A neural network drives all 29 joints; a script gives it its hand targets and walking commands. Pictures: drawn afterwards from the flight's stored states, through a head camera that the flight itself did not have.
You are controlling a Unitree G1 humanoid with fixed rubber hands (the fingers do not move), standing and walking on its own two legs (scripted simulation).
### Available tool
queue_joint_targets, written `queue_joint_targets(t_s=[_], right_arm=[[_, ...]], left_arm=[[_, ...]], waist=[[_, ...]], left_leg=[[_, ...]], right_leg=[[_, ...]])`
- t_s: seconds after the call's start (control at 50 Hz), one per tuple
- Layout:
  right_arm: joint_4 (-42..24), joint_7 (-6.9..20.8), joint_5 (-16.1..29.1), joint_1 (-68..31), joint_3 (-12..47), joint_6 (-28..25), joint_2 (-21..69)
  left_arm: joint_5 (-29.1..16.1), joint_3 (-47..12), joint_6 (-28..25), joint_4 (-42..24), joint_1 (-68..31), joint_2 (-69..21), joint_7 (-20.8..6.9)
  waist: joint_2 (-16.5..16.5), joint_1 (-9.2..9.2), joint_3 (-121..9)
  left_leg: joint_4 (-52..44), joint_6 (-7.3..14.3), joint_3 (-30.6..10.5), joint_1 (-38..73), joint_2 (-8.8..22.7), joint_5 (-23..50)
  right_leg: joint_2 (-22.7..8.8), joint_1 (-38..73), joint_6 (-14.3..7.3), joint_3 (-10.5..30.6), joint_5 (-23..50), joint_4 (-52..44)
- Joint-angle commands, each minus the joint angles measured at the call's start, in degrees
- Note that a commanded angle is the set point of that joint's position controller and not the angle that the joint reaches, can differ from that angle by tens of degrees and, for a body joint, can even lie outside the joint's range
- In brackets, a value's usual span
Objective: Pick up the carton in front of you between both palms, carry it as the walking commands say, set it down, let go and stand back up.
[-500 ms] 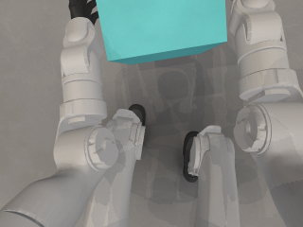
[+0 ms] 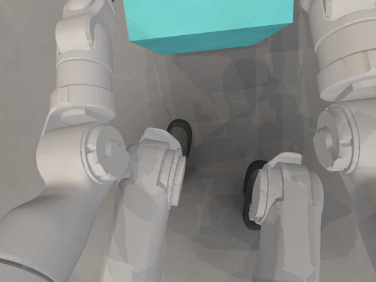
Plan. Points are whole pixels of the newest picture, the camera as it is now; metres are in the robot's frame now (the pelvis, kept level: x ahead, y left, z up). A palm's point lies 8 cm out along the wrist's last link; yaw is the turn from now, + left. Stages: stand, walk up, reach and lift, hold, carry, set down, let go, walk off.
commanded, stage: set down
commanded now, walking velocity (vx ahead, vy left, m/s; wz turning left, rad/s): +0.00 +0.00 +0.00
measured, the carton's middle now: out of the picture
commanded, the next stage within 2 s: none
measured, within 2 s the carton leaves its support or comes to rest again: rests again in 0.56 s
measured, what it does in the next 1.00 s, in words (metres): stands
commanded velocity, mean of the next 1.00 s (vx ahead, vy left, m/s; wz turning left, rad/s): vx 0.00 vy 0.00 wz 0.00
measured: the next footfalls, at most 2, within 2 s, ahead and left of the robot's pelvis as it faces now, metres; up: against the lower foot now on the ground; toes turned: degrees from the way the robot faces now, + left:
none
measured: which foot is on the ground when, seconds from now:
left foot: down 0.00-1.00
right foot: down 0.00-1.00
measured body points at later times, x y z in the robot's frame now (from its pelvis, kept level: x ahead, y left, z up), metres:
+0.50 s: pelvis -0.01 +0.00 -0.01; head +0.38 -0.01 +0.21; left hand +0.52 +0.26 -0.18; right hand +0.59 -0.04 -0.20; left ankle +0.13 +0.14 -0.36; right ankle +0.06 -0.11 -0.36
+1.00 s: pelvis -0.02 +0.00 -0.01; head +0.38 -0.01 +0.19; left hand +0.50 +0.27 -0.20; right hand +0.59 -0.06 -0.22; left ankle +0.13 +0.14 -0.36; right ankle +0.06 -0.11 -0.36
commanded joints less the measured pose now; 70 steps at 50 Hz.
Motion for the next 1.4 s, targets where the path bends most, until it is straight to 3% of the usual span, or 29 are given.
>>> queue_joint_targets(t_s=[0.0,0.1,0.28,0.62,0.74,0.82,0.88,0.92,0.94,0.98,1.08,1.14,1.22,1.32,1.38], right_arm=[[-10.4,13.2,5.9,-28.0,12.7,-4.0,51.4],[-8.1,13.0,5.2,-28.2,11.0,-4.0,48.7],[-6.7,12.5,3.4,-28.5,9.1,-4.4,43.1],[-0.3,13.4,-4.4,-18.2,2.6,-3.4,34.9],[0.2,13.5,-6.7,-17.0,1.3,-2.8,31.8],[-0.4,12.6,-7.0,-17.9,1.3,-3.1,25.5],[-1.5,8.4,-6.3,-18.2,0.5,-4.4,7.3],[-2.2,4.4,-3.9,-18.4,0.9,-5.7,-8.7],[-2.5,3.2,-1.8,-20.6,2.4,-6.1,-11.0],[-2.8,2.7,2.3,-24.4,5.7,-6.5,-12.1],[-4.4,4.4,12.2,-30.6,14.2,-7.0,-10.7],[-3.1,5.2,14.4,-30.1,15.4,-6.5,-11.4],[-1.2,5.0,13.0,-28.0,13.4,-5.6,-14.0],[-6.3,3.0,10.3,-27.6,9.2,-3.9,-17.2],[-5.8,2.8,9.1,-26.3,6.2,-2.4,-18.3]], left_arm=[[-5.3,-18.4,-1.4,-3.2,-27.7,-46.0,-14.2],[-3.6,-15.0,-1.6,-1.3,-27.2,-43.4,-14.5],[-2.6,-11.8,-2.4,2.1,-26.6,-39.3,-14.6],[-1.7,-8.9,-3.7,6.9,-24.2,-32.9,-13.5],[-1.0,-7.0,-4.0,8.1,-23.2,-30.2,-12.5],[0.3,-3.9,-4.8,9.0,-21.2,-25.2,-10.9],[1.3,1.0,-7.5,10.6,-15.5,-8.4,-6.3],[-0.1,2.9,-10.2,11.7,-12.4,7.9,-1.8],[-2.0,2.2,-11.4,12.0,-13.7,11.0,-0.4],[-4.9,0.3,-12.7,13.8,-15.4,14.1,0.8],[-9.0,-4.2,-14.5,12.9,-17.9,18.2,2.0],[-9.9,-5.2,-14.1,10.7,-17.2,19.3,2.7],[-10.7,-5.9,-12.4,5.7,-16.2,18.5,3.5],[-12.4,-8.3,-9.3,-3.4,-15.8,16.7,5.3],[-12.5,-9.1,-6.8,-3.8,-13.7,14.4,6.2]], waist=[[-14.7,4.28,-65.7],[-15.6,4.79,-60.5],[-15.0,3.73,-52.9],[-10.9,-1.08,-38.4],[-10.8,-1.86,-35.7],[-11.1,-1.47,-36.7],[-10.7,-0.62,-39.6],[-11.0,0.06,-42.3],[-11.3,0.86,-44.4],[-12.2,2.38,-46.9],[-14.5,8.80,-54.4],[-14.3,10.40,-58.3],[-12.7,9.27,-64.7],[-10.2,6.02,-79.8],[-8.9,4.45,-76.8]], left_leg=[[-0.2,1.5,8.4,40.3,-4.1,28.5],[0.0,1.8,8.4,35.1,-3.6,24.0],[0.3,2.4,7.4,32.1,-3.5,20.6],[1.4,2.3,5.4,30.7,-4.2,16.2],[1.7,2.2,5.4,30.6,-4.2,14.2],[2.0,1.6,5.9,32.3,-3.8,14.4],[2.0,0.6,6.5,34.6,-2.6,16.0],[1.8,0.4,6.6,35.7,-1.8,17.7],[1.8,0.7,6.6,36.1,-1.6,19.2],[1.8,1.4,6.4,36.6,-0.8,21.2],[1.5,2.6,6.4,38.8,0.8,25.3],[0.6,2.8,6.4,43.3,1.1,27.2],[-0.7,2.7,6.3,52.5,0.4,29.5],[-3.2,2.6,6.9,67.1,-1.6,33.0],[-6.2,2.2,7.6,65.3,-2.4,28.6]], right_leg=[[1.1,26.8,0.2,-1.7,30.0,-12.8],[0.7,25.8,0.1,-1.0,27.1,-13.1],[0.0,22.4,-0.2,-0.7,23.5,-13.0],[-1.3,16.0,-1.4,-0.1,18.7,-11.8],[-1.9,16.2,-1.5,0.4,17.3,-11.6],[-2.7,17.8,-0.6,0.5,17.3,-11.5],[-3.9,20.8,0.5,1.0,18.7,-11.5],[-4.7,23.0,1.2,1.6,20.3,-11.4],[-4.9,24.0,1.4,2.0,21.4,-11.3],[-5.6,24.4,1.9,2.3,22.7,-10.7],[-6.4,27.0,2.6,3.0,24.7,-9.0],[-6.2,27.6,2.6,2.1,24.0,-8.6],[-5.6,25.5,2.1,-0.5,21.2,-10.0],[-3.6,26.6,1.3,-3.7,19.4,-13.9],[-2.8,25.7,0.6,-4.5,15.5,-17.3]])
